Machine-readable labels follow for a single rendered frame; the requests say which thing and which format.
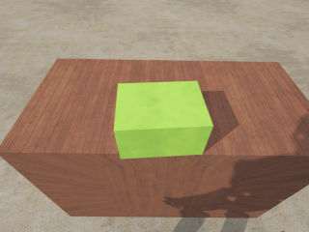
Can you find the pedestal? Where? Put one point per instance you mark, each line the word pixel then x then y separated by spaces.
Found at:
pixel 257 155

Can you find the carton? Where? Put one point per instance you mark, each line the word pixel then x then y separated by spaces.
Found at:
pixel 161 119

